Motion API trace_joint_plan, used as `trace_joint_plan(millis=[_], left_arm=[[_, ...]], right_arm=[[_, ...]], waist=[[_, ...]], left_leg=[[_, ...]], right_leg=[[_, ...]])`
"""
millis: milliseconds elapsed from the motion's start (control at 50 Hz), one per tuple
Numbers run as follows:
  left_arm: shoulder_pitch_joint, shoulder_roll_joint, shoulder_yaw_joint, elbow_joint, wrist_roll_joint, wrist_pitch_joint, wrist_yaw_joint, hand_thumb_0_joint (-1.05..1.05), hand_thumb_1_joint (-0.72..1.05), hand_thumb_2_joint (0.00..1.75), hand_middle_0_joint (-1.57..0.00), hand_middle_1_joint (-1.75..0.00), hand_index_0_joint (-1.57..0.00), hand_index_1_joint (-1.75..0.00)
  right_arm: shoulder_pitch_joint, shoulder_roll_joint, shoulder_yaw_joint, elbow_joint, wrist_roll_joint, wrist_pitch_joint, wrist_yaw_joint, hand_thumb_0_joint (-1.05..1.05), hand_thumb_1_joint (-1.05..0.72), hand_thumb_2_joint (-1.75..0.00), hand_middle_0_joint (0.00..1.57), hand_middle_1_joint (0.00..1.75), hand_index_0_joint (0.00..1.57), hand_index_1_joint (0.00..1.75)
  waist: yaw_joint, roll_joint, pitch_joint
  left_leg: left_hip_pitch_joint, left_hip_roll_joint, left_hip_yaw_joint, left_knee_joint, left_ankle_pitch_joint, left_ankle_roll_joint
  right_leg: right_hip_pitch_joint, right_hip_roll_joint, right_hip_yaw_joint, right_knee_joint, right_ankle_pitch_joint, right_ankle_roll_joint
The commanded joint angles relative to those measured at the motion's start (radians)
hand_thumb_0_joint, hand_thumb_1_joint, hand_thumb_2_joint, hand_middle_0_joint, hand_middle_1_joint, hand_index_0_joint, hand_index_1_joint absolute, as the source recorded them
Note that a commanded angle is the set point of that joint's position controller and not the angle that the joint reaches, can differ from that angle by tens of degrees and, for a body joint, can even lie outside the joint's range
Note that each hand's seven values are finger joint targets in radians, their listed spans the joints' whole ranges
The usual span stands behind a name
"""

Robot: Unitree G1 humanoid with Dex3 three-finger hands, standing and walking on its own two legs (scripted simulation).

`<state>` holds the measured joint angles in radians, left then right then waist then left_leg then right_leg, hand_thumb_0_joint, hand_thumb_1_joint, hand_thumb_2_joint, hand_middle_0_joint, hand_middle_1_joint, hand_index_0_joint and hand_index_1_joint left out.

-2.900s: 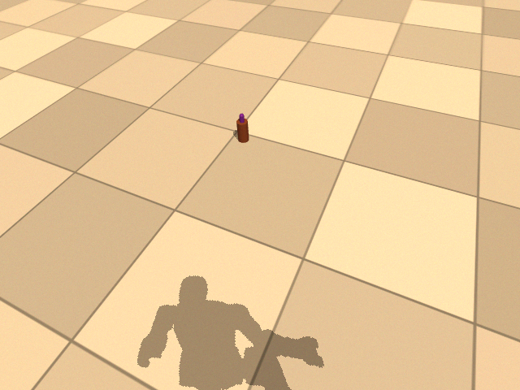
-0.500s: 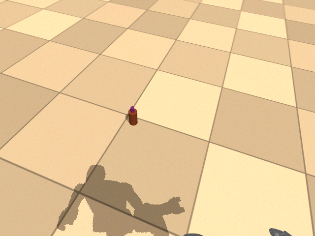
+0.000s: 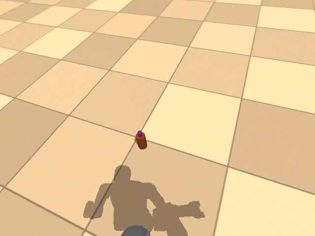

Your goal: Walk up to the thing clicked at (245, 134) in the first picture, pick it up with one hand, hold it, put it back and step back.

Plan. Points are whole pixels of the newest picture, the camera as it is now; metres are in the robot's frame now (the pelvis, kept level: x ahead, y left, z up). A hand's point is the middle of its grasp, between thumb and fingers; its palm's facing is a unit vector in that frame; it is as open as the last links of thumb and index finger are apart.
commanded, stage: walk up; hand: left
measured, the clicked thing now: (141, 138) +0.83 +0.21 -0.68
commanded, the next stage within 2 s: none
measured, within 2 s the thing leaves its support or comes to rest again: neither
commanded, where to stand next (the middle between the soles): +0.50 -0.01 m, yaw +1 degrees
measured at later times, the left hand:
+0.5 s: hand (80, 199) +0.25 +0.28 -0.13, palm faces -0.07 -0.93 -0.36, open 7.4 cm
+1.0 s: hand (88, 173) +0.35 +0.29 -0.16, palm faces +0.02 -0.93 -0.38, open 7.4 cm
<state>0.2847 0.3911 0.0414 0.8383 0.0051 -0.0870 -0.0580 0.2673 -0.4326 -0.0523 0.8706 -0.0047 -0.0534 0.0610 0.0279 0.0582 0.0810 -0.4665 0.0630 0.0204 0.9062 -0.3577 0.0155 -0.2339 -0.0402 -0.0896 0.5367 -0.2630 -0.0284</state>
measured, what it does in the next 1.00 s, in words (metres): walks ahead: left foot, then right foot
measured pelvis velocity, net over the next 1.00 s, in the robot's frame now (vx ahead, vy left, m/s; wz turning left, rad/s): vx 0.34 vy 0.01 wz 0.04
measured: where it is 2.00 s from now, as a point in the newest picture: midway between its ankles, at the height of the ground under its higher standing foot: (172, 199)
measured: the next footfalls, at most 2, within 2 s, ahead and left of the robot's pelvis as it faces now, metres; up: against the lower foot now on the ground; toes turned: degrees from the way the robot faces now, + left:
left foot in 0.14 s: +0.21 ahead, +0.14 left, +0.00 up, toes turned +6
right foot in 0.56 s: +0.34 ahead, -0.15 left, +0.00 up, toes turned -4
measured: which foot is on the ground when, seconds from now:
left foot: up 0.00-0.12, down 0.14-0.58, up 0.60-0.94, down 0.96-1.00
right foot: down 0.00-0.18, up 0.20-0.54, down 0.56-1.00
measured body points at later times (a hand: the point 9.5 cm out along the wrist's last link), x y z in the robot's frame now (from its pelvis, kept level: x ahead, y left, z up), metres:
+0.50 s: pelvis +0.18 +0.01 +0.00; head +0.19 +0.00 +0.45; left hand +0.25 +0.33 -0.11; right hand +0.21 -0.33 -0.11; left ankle +0.17 +0.14 -0.73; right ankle +0.29 -0.15 -0.71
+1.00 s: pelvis +0.34 +0.01 -0.02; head +0.36 +0.02 +0.43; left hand +0.34 +0.34 -0.13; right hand +0.46 -0.31 -0.11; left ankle +0.43 +0.12 -0.74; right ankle +0.31 -0.14 -0.73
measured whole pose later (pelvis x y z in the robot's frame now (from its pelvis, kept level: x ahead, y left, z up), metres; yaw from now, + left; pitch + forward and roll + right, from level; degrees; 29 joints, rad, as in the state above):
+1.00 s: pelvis +0.34 +0.01 -0.02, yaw +2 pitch -3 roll +0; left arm 0.37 0.44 0.03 0.87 0.00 -0.06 -0.03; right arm 0.23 -0.42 -0.07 0.87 -0.03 -0.05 0.06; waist 0.04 -0.01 0.08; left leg -0.39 0.04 0.06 0.63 -0.19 0.02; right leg -0.22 -0.09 -0.07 0.72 -0.42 0.00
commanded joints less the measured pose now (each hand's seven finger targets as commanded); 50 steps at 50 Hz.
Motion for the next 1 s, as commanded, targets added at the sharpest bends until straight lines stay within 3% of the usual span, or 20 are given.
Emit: trace_joint_plan(millis=[0,80,120,140,160,200,280,380,460,520,540,560,580,640,700,860,920,940,960,980], left_arm=[[0.013,0.299,0.089,-0.079,0.008,-0.022,0.019,0.00,0.90,0.90,-0.20,-0.30,-0.20,-0.30],[-0.010,0.298,0.078,-0.085,0.004,-0.009,0.013,0.00,0.90,0.90,-0.20,-0.30,-0.20,-0.30],[0.008,0.241,0.052,-0.089,0.007,-0.007,0.015,0.00,0.90,0.90,-0.20,-0.30,-0.20,-0.30],[0.037,0.173,0.035,-0.102,-0.003,-0.006,0.016,0.00,0.90,0.90,-0.20,-0.30,-0.20,-0.30],[0.046,0.216,0.052,-0.090,-0.006,0.002,0.026,0.00,0.90,0.90,-0.20,-0.30,-0.20,-0.30],[0.013,0.279,0.054,-0.058,0.001,0.012,0.036,0.00,0.90,0.90,-0.20,-0.30,-0.20,-0.30],[0.096,0.245,0.059,0.000,0.000,0.019,0.012,0.00,0.90,0.90,-0.20,-0.30,-0.20,-0.30],[-0.016,0.223,0.065,-0.028,0.012,0.024,-0.011,0.00,0.90,0.90,-0.20,-0.30,-0.20,-0.30],[-0.015,0.213,0.072,-0.005,0.005,0.012,-0.014,0.00,0.90,0.90,-0.20,-0.30,-0.20,-0.30],[0.109,0.244,0.092,0.043,0.012,-0.004,0.002,0.00,0.90,0.90,-0.20,-0.30,-0.20,-0.30],[0.182,0.293,0.110,0.057,0.017,-0.015,0.016,0.00,0.90,0.90,-0.20,-0.30,-0.20,-0.30],[0.211,0.379,0.126,0.032,0.017,-0.027,0.030,0.00,0.90,0.90,-0.20,-0.30,-0.20,-0.30],[0.183,0.391,0.114,0.021,0.004,-0.023,0.029,0.00,0.90,0.90,-0.20,-0.30,-0.20,-0.30],[0.049,0.318,0.094,-0.017,-0.010,-0.020,0.038,0.00,0.90,0.90,-0.20,-0.30,-0.20,-0.30],[0.051,0.291,0.084,-0.025,-0.004,-0.022,0.036,0.00,0.90,0.90,-0.20,-0.30,-0.20,-0.30],[0.064,0.315,0.082,-0.065,0.001,-0.021,0.036,0.00,0.90,0.90,-0.20,-0.30,-0.20,-0.30],[0.021,0.278,0.055,-0.071,-0.001,-0.007,0.042,0.00,0.90,0.90,-0.20,-0.30,-0.20,-0.30],[0.048,0.239,0.036,-0.070,-0.002,-0.004,0.043,0.00,0.90,0.90,-0.20,-0.30,-0.20,-0.30],[0.075,0.162,0.012,-0.082,-0.010,-0.002,0.044,0.00,0.90,0.90,-0.20,-0.30,-0.20,-0.30],[0.098,0.214,0.031,-0.061,-0.012,0.012,0.059,0.00,0.90,0.90,-0.20,-0.30,-0.20,-0.30]], right_arm=[[0.000,-0.158,-0.057,-0.076,-0.008,-0.028,0.006,0.00,-0.90,-0.90,0.20,0.30,0.20,0.30],[0.018,-0.158,-0.070,-0.061,-0.010,-0.042,0.008,0.00,-0.90,-0.90,0.20,0.30,0.20,0.30],[0.147,-0.212,-0.091,-0.022,-0.016,-0.052,-0.009,0.00,-0.90,-0.90,0.20,0.30,0.20,0.30],[0.229,-0.297,-0.114,-0.020,-0.028,-0.058,-0.021,0.00,-0.90,-0.90,0.20,0.30,0.20,0.30],[0.238,-0.358,-0.126,-0.050,-0.010,-0.060,-0.024,0.00,-0.90,-0.90,0.20,0.30,0.20,0.30],[0.131,-0.303,-0.106,-0.069,0.012,-0.052,-0.031,0.00,-0.90,-0.90,0.20,0.30,0.20,0.30],[0.055,-0.249,-0.075,-0.083,0.004,-0.059,-0.033,0.00,-0.90,-0.90,0.20,0.30,0.20,0.30],[0.079,-0.272,-0.085,-0.091,-0.002,-0.057,-0.027,0.00,-0.90,-0.90,0.20,0.30,0.20,0.30],[0.021,-0.272,-0.080,-0.110,0.000,-0.048,-0.022,0.00,-0.90,-0.90,0.20,0.30,0.20,0.30],[0.020,-0.216,-0.059,-0.114,-0.004,-0.032,-0.023,0.00,-0.90,-0.90,0.20,0.30,0.20,0.30],[0.066,-0.156,-0.037,-0.114,-0.004,-0.029,-0.023,0.00,-0.90,-0.90,0.20,0.30,0.20,0.30],[0.081,-0.094,-0.013,-0.137,-0.002,-0.027,-0.022,0.00,-0.90,-0.90,0.20,0.30,0.20,0.30],[0.031,-0.198,-0.044,-0.119,-0.008,-0.017,-0.037,0.00,-0.90,-0.90,0.20,0.30,0.20,0.30],[0.081,-0.217,-0.051,-0.056,0.010,-0.015,-0.033,0.00,-0.90,-0.90,0.20,0.30,0.20,0.30],[0.103,-0.185,-0.053,-0.030,-0.002,-0.006,-0.015,0.00,-0.90,-0.90,0.20,0.30,0.20,0.30],[-0.036,-0.158,-0.061,-0.080,-0.016,-0.014,0.009,0.00,-0.90,-0.90,0.20,0.30,0.20,0.30],[0.044,-0.162,-0.069,-0.044,-0.017,-0.023,-0.005,0.00,-0.90,-0.90,0.20,0.30,0.20,0.30],[0.107,-0.197,-0.082,-0.026,-0.018,-0.027,-0.015,0.00,-0.90,-0.90,0.20,0.30,0.20,0.30],[0.168,-0.282,-0.102,-0.026,-0.026,-0.029,-0.030,0.00,-0.90,-0.90,0.20,0.30,0.20,0.30],[0.159,-0.343,-0.114,-0.052,-0.004,-0.026,-0.032,0.00,-0.90,-0.90,0.20,0.30,0.20,0.30]], waist=[[0.011,-0.220,-0.046],[-0.030,-0.149,-0.050],[-0.102,-0.015,-0.111],[-0.137,0.214,-0.154],[-0.139,0.210,-0.150],[-0.084,0.000,-0.029],[-0.030,0.088,-0.025],[-0.063,0.108,0.000],[-0.030,0.087,-0.001],[0.041,-0.049,-0.078],[0.078,-0.242,-0.114],[0.073,-0.416,-0.107],[0.080,-0.270,-0.064],[0.003,-0.188,-0.027],[-0.006,-0.244,-0.036],[0.013,-0.196,-0.030],[-0.061,-0.116,-0.058],[-0.091,-0.021,-0.104],[-0.107,0.225,-0.150],[-0.102,0.220,-0.127]], left_leg=[[0.031,0.029,0.013,-0.200,0.118,-0.010],[0.243,-0.028,0.081,-0.348,0.202,0.004],[0.476,-0.046,0.046,-0.374,0.075,0.040],[0.581,0.165,-0.303,-0.532,-0.150,0.121],[0.597,0.369,-0.698,-0.672,-0.224,0.242],[0.397,0.333,-0.526,-0.663,-0.170,0.252],[0.257,0.211,-0.208,-0.645,0.075,0.191],[0.256,0.207,-0.170,-0.678,-0.054,0.220],[0.148,0.192,-0.119,-0.622,-0.075,0.187],[0.057,0.128,-0.048,-0.355,-0.018,0.133],[-0.050,0.041,0.034,-0.089,-0.026,0.099],[-0.242,-0.071,0.062,0.183,-0.170,0.035],[-0.260,-0.055,-0.045,0.240,-0.187,0.026],[-0.203,0.037,-0.090,0.181,-0.046,0.020],[-0.081,0.028,-0.036,0.035,-0.010,0.005],[0.041,0.015,0.020,-0.238,0.112,-0.006],[0.302,-0.038,0.059,-0.348,0.168,0.016],[0.429,-0.037,0.015,-0.397,0.102,0.042],[0.502,0.191,-0.310,-0.520,0.067,0.113],[0.489,0.364,-0.603,-0.626,0.049,0.246]], right_leg=[[-0.005,-0.236,0.196,-0.237,0.016,-0.206],[-0.111,-0.198,0.133,-0.136,-0.098,-0.157],[-0.225,-0.138,0.074,0.128,0.028,-0.112],[-0.371,-0.034,-0.010,0.455,-0.010,-0.047],[-0.503,0.057,0.046,0.599,-0.278,-0.024],[-0.477,-0.033,0.175,0.664,-0.195,-0.028],[-0.314,-0.076,0.123,0.467,-0.080,0.005],[-0.305,-0.080,0.082,0.255,-0.016,0.024],[-0.119,-0.044,0.049,0.107,0.068,0.014],[0.172,0.008,0.037,0.001,0.039,0.005],[0.301,-0.059,0.162,-0.104,-0.133,-0.020],[0.340,-0.317,0.616,-0.275,-0.309,-0.110],[0.244,-0.398,0.764,-0.319,-0.308,-0.206],[0.159,-0.293,0.459,-0.269,-0.094,-0.203],[0.060,-0.223,0.269,-0.237,0.087,-0.191],[0.001,-0.239,0.220,-0.205,-0.011,-0.191],[-0.144,-0.186,0.126,-0.016,0.081,-0.132],[-0.196,-0.139,0.083,0.148,0.140,-0.098],[-0.310,-0.038,0.006,0.444,0.045,-0.021],[-0.418,0.048,0.031,0.546,-0.302,-0.010]])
